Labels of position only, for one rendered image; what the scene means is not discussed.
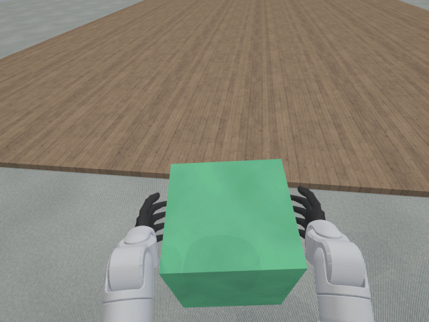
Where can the right robot forearm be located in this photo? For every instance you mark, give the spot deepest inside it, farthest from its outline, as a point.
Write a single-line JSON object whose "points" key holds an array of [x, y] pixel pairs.
{"points": [[340, 274]]}

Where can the carton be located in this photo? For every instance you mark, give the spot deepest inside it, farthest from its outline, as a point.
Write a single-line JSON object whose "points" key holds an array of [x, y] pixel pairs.
{"points": [[230, 234]]}

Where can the left robot hand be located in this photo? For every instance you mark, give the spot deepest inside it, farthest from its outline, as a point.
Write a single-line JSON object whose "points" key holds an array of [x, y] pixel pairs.
{"points": [[146, 216]]}

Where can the left robot forearm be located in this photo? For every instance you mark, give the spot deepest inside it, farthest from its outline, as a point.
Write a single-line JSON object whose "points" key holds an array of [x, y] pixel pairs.
{"points": [[129, 277]]}

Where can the right robot hand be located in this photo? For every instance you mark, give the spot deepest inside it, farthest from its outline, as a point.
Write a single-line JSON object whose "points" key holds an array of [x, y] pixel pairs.
{"points": [[313, 209]]}

